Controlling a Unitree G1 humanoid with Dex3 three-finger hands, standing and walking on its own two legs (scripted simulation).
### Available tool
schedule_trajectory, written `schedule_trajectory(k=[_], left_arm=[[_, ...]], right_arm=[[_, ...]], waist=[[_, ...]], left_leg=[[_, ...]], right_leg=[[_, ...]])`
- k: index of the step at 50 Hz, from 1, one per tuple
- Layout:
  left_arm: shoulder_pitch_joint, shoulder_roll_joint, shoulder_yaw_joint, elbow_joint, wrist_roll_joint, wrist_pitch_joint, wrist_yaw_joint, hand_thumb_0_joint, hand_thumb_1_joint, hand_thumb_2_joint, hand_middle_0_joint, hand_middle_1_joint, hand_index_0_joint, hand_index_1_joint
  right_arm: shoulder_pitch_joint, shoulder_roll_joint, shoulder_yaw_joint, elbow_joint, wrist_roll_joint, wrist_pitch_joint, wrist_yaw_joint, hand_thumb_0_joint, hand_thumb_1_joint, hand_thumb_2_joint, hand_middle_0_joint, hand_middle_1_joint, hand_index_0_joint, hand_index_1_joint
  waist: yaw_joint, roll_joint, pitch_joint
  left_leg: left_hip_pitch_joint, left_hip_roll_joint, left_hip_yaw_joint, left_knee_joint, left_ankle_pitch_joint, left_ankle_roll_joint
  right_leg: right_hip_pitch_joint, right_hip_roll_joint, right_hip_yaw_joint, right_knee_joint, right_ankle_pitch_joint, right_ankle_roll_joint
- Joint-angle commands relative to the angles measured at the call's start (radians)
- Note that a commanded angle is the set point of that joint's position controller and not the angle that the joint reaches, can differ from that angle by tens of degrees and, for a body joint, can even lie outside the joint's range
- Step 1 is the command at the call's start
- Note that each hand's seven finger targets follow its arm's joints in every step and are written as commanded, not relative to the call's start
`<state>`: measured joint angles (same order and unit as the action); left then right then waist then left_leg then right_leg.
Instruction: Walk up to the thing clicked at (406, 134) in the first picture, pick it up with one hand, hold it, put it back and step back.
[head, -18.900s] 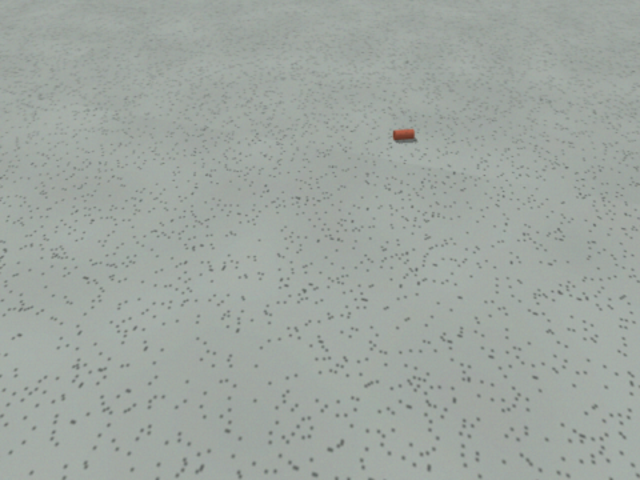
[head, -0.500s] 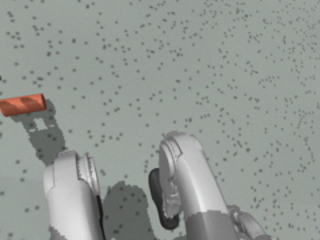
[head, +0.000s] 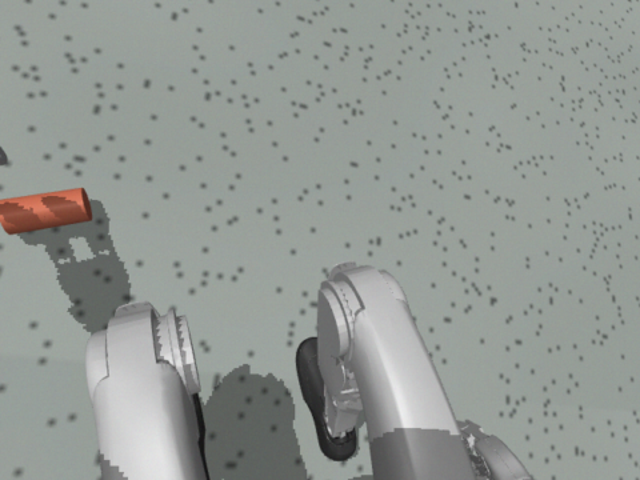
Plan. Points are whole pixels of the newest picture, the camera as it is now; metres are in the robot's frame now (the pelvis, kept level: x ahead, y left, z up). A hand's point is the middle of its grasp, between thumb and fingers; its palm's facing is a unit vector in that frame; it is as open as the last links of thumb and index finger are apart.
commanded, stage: approach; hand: left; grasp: from above
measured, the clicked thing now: (47, 210) +0.48 +0.30 -0.30
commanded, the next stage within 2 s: close in in 0.58 s
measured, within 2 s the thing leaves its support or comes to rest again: neither
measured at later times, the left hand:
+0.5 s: hand (19, 186) +0.48 +0.30 -0.18, palm faces -0.44 -0.05 -0.90, open 13.9 cm
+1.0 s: hand (30, 211) +0.46 +0.30 -0.23, palm faces -0.45 -0.08 -0.89, open 14.3 cm
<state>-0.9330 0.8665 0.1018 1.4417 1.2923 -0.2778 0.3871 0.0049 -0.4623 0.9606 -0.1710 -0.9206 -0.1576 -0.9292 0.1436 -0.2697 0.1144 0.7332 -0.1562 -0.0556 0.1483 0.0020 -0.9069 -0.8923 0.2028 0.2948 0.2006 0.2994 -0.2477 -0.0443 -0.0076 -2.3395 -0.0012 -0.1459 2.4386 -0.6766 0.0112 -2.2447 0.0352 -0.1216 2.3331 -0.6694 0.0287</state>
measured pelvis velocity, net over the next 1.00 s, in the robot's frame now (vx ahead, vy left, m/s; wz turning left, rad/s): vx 0.00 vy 0.00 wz -0.04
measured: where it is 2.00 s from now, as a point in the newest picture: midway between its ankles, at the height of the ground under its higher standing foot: (262, 441)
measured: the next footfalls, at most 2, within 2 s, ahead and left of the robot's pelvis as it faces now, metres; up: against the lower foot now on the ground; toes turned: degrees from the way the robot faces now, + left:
none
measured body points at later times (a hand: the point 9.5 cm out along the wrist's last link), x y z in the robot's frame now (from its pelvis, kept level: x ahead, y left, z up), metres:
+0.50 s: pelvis +0.00 -0.01 +0.00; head +0.25 +0.06 +0.36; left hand +0.50 +0.29 -0.12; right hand +0.02 -0.27 -0.10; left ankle +0.08 +0.12 -0.29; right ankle +0.11 -0.12 -0.29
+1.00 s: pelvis +0.00 +0.00 -0.01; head +0.26 +0.12 +0.34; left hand +0.48 +0.30 -0.18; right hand +0.06 -0.27 -0.07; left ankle +0.08 +0.12 -0.29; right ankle +0.11 -0.12 -0.29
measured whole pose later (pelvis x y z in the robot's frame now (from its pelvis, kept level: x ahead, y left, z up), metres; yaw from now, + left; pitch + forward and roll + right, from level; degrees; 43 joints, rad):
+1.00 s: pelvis +0.00 +0.00 -0.01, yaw -2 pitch +31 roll -12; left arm -1.04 0.91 0.07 1.62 1.37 -0.27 0.52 0.00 -0.55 1.03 -0.09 -0.96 -0.07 -0.98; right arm 0.12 -0.30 0.20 0.67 -0.20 -0.10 0.18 0.00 -0.90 -0.89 0.20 0.29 0.20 0.30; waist -0.34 -0.10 0.05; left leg -2.36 0.00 -0.18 2.49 -0.69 0.02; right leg -2.24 0.04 -0.15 2.35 -0.67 0.03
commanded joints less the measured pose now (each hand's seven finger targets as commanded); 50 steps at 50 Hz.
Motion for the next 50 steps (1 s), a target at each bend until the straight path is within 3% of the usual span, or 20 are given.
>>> schedule_trajectory(k=[1,3,7,14,22,23,25,26,27,28,30,31,32,33,35,38,41,43,47,50], left_arm=[[-0.389,0.14,-0.033,-0.169,-0.028,-0.003,0.054,0.0,-0.521,0.986,-0.117,-0.972,-0.109,-0.98],[-0.462,0.11,-0.067,-0.167,-0.025,0.003,0.062,0.0,-0.522,0.988,-0.115,-0.981,-0.108,-0.987],[-0.478,0.132,-0.063,-0.033,0.0,0.041,0.095,0.0,-0.524,0.997,-0.134,-0.961,-0.12,-0.974],[-0.423,0.214,0.006,0.029,0.018,0.135,0.135,0.0,-0.512,0.981,-0.138,-0.946,-0.126,-0.958],[-0.291,0.295,0.048,-0.016,-0.083,0.186,0.062,0.0,-0.516,0.968,-0.137,-0.933,-0.125,-0.944],[-0.305,0.322,0.059,-0.042,-0.095,0.175,0.048,0.0,-0.539,0.983,-0.114,-0.949,-0.103,-0.959],[-0.289,0.276,0.03,-0.027,-0.117,0.158,0.006,0.0,-0.531,0.973,-0.1,-0.975,-0.097,-0.976],[-0.31,0.331,0.07,-0.069,-0.118,0.137,-0.007,0.0,-0.543,0.977,-0.095,-0.991,-0.093,-0.992],[-0.317,0.3,0.052,-0.051,-0.12,0.119,-0.025,0.0,-0.545,0.981,-0.094,-0.996,-0.091,-0.997],[-0.317,0.331,0.076,-0.055,-0.116,0.097,-0.034,0.0,-0.547,0.986,-0.092,-0.998,-0.089,-1.0],[-0.372,0.292,0.052,-0.096,-0.107,0.048,-0.058,0.0,-0.558,0.997,-0.102,-0.99,-0.092,-0.999],[-0.428,0.226,-0.002,-0.145,-0.1,0.019,-0.067,0.0,-0.556,0.995,-0.097,-1.006,-0.091,-1.012],[-0.427,0.22,-0.012,-0.146,-0.098,-0.003,-0.067,0.0,-0.559,0.992,-0.084,-1.02,-0.082,-1.021],[-0.454,0.18,-0.062,-0.174,-0.086,-0.022,-0.066,0.0,-0.561,0.992,-0.094,-1.015,-0.09,-1.019],[-0.441,0.222,-0.047,-0.166,-0.058,-0.045,-0.044,0.0,-0.569,0.989,-0.068,-1.025,-0.072,-1.021],[-0.412,0.2,-0.057,-0.108,-0.022,-0.048,0.008,0.0,-0.596,1.043,-0.068,-0.968,-0.044,-0.992],[-0.369,0.189,-0.05,-0.01,0.018,-0.031,0.066,0.0,-0.592,1.054,-0.07,-0.945,-0.042,-0.973],[-0.389,0.252,-0.006,-0.006,0.043,-0.025,0.111,0.0,-0.588,1.054,-0.071,-0.941,-0.043,-0.969],[-0.427,0.259,0.001,0.063,0.081,0.008,0.189,0.0,-0.553,1.019,-0.072,-0.947,-0.054,-0.964],[-0.451,0.255,0.002,0.103,0.076,0.029,0.235,0.0,-0.555,1.021,-0.077,-0.94,-0.056,-0.959]], right_arm=[[0.219,-0.273,-0.09,0.006,0.004,-0.01,-0.012,0.0,-0.9,-0.895,0.2,0.3,0.2,0.3],[0.228,-0.274,-0.084,0.014,0.003,-0.016,-0.016,0.0,-0.9,-0.895,0.2,0.3,0.2,0.3],[0.242,-0.281,-0.066,0.017,-0.005,-0.029,-0.018,0.0,-0.903,-0.896,0.2,0.3,0.2,0.3],[0.218,-0.29,-0.04,-0.033,-0.001,-0.036,-0.004,0.0,-0.902,-0.896,0.2,0.3,0.2,0.3],[0.195,-0.28,-0.031,-0.062,0.027,-0.029,0.002,0.0,-0.9,-0.895,0.2,0.3,0.2,0.3],[0.188,-0.285,-0.031,-0.069,0.028,-0.029,0.001,0.0,-0.898,-0.894,0.2,0.3,0.2,0.3],[0.193,-0.279,-0.028,-0.067,0.028,-0.03,-0.002,0.0,-0.897,-0.893,0.2,0.3,0.2,0.3],[0.192,-0.297,-0.036,-0.076,0.022,-0.028,-0.005,0.0,-0.899,-0.894,0.2,0.3,0.2,0.3],[0.189,-0.297,-0.037,-0.08,0.019,-0.029,-0.01,0.0,-0.899,-0.894,0.2,0.3,0.2,0.3],[0.212,-0.305,-0.043,-0.062,0.013,-0.023,-0.012,0.0,-0.898,-0.894,0.2,0.3,0.2,0.3],[0.235,-0.305,-0.049,-0.048,0.002,-0.022,-0.017,0.0,-0.902,-0.896,0.2,0.3,0.2,0.3],[0.236,-0.308,-0.046,-0.055,-0.001,-0.024,-0.018,0.0,-0.904,-0.897,0.2,0.3,0.2,0.3],[0.244,-0.296,-0.049,-0.036,-0.001,-0.022,-0.021,0.0,-0.903,-0.897,0.2,0.3,0.2,0.3],[0.256,-0.288,-0.042,-0.015,-0.006,-0.022,-0.02,0.0,-0.907,-0.898,0.2,0.3,0.2,0.3],[0.256,-0.31,-0.046,-0.018,-0.011,-0.02,-0.019,0.0,-0.902,-0.898,0.2,0.3,0.2,0.3],[0.235,-0.31,-0.043,-0.022,-0.015,-0.01,-0.015,0.0,-0.897,-0.901,0.199,0.3,0.199,0.3],[0.227,-0.32,-0.031,-0.021,-0.022,-0.012,-0.005,0.0,-0.891,-0.899,0.2,0.3,0.199,0.3],[0.212,-0.33,-0.024,-0.027,-0.023,-0.013,-0.001,0.0,-0.888,-0.898,0.2,0.3,0.2,0.3],[0.189,-0.336,-0.012,-0.038,-0.04,-0.033,0.021,0.0,-0.886,-0.896,0.2,0.3,0.2,0.3],[0.18,-0.333,0.002,-0.044,-0.052,-0.063,0.035,0.0,-0.888,-0.897,0.2,0.3,0.2,0.3]], waist=[[-0.058,0.404,-0.649],[-0.087,0.404,-0.652],[-0.097,0.386,-0.614],[-0.049,0.453,-0.684],[-0.012,0.281,-0.682],[-0.02,0.262,-0.672],[-0.045,0.222,-0.626],[-0.054,0.227,-0.643],[-0.058,0.206,-0.63],[-0.072,0.211,-0.622],[-0.095,0.253,-0.604],[-0.113,0.287,-0.592],[-0.112,0.311,-0.606],[-0.113,0.35,-0.596],[-0.099,0.403,-0.615],[-0.082,0.44,-0.62],[-0.098,0.457,-0.565],[-0.078,0.488,-0.584],[-0.118,0.514,-0.541],[-0.137,0.482,-0.525]], left_leg=[[0.577,0.009,0.046,-0.282,0.136,0.007],[0.572,0.011,0.052,-0.265,0.145,0.01],[0.554,0.011,0.057,-0.253,0.156,0.01],[0.568,0.005,0.069,-0.273,0.197,0.008],[0.373,0.005,0.102,-0.222,0.159,0.049],[0.338,0.005,0.099,-0.214,0.145,0.052],[0.315,0.003,0.092,-0.203,0.126,0.055],[0.321,0.005,0.086,-0.195,0.141,0.053],[0.311,0.004,0.08,-0.192,0.123,0.048],[0.311,0.005,0.074,-0.19,0.113,0.046],[0.359,0.009,0.063,-0.183,0.106,0.033],[0.401,0.008,0.058,-0.188,0.101,0.024],[0.428,0.014,0.05,-0.192,0.089,0.02],[0.466,0.012,0.05,-0.202,0.083,0.012],[0.544,0.016,0.031,-0.217,0.116,-0.003],[0.586,0.015,0.023,-0.225,0.156,-0.01],[0.616,0.02,0.001,-0.238,0.231,-0.017],[0.635,0.021,-0.008,-0.253,0.263,-0.02],[0.638,0.027,-0.008,-0.243,0.269,-0.021],[0.563,0.021,0.019,-0.216,0.19,-0.005]], right_leg=[[0.24,0.028,-0.078,-0.225,0.19,-0.062],[0.241,0.033,-0.075,-0.233,0.209,-0.062],[0.234,0.033,-0.075,-0.226,0.219,-0.062],[0.282,0.032,-0.069,-0.2,0.253,-0.071],[0.45,0.047,-0.017,-0.242,0.231,-0.046],[0.459,0.047,-0.011,-0.248,0.209,-0.045],[0.453,0.044,-0.012,-0.254,0.187,-0.042],[0.481,0.044,-0.007,-0.252,0.199,-0.042],[0.46,0.043,-0.014,-0.254,0.169,-0.048],[0.464,0.042,-0.018,-0.256,0.155,-0.047],[0.411,0.042,-0.033,-0.255,0.142,-0.057],[0.365,0.04,-0.055,-0.256,0.144,-0.062],[0.355,0.045,-0.055,-0.252,0.134,-0.061],[0.33,0.043,-0.064,-0.248,0.131,-0.062],[0.295,0.04,-0.091,-0.224,0.156,-0.066],[0.259,0.04,-0.106,-0.192,0.186,-0.071],[0.207,0.038,-0.127,-0.157,0.236,-0.068],[0.2,0.034,-0.131,-0.14,0.262,-0.068],[0.176,0.033,-0.131,-0.121,0.279,-0.064],[0.211,0.041,-0.123,-0.141,0.251,-0.06]])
